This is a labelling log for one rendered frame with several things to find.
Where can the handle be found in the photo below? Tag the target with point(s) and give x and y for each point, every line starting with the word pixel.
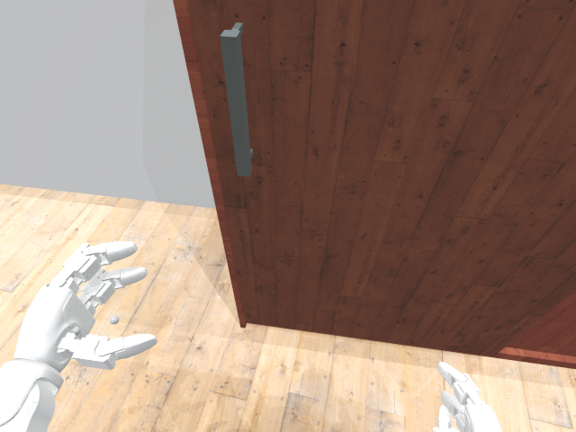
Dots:
pixel 231 48

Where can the left robot forearm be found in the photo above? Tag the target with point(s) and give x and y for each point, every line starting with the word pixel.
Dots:
pixel 27 395

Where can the wardrobe door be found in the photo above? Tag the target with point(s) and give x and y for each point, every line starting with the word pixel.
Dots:
pixel 554 333
pixel 414 165

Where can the robot right hand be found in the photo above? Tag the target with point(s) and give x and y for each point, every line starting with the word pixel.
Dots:
pixel 470 412

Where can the robot left hand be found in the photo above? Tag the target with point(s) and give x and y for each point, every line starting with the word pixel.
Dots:
pixel 45 335

